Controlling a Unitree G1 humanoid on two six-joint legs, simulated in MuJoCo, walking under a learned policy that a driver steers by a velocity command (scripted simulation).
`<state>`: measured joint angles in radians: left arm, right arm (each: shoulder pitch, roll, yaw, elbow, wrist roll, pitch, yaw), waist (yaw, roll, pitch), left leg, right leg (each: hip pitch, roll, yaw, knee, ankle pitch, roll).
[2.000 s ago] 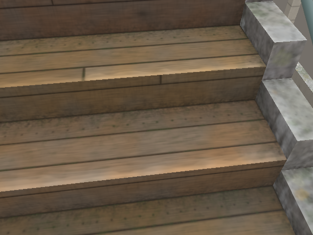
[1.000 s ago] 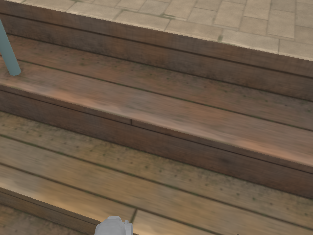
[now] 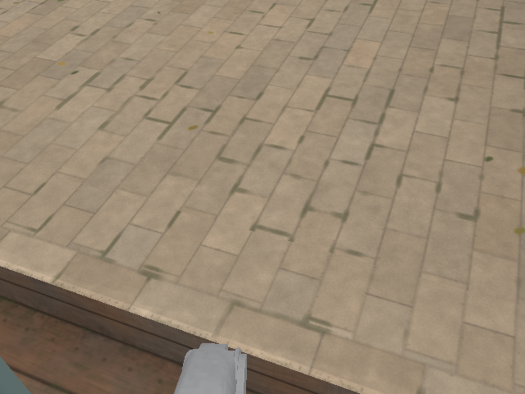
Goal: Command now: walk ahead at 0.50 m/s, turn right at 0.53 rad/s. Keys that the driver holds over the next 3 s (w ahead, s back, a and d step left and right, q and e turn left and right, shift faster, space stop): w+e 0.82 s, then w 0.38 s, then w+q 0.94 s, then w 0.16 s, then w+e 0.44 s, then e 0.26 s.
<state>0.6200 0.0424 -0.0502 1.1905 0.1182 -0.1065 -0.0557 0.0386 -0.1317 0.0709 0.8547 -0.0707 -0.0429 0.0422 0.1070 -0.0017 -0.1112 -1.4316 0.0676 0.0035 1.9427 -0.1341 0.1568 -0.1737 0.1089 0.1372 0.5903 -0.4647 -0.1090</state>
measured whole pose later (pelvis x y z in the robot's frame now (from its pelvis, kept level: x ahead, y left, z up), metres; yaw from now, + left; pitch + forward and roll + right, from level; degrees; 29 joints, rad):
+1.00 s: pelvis +0.54 -0.09 +0.30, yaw -32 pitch +6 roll -3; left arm 0.38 0.21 0.04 1.11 0.05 -0.07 -0.05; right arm 0.17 -0.23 -0.01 0.91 -0.07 -0.09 0.06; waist 0.02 0.04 -0.13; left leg -0.92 0.01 -0.20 1.78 -0.06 0.10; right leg -0.53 0.15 -0.02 0.84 -0.41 -0.09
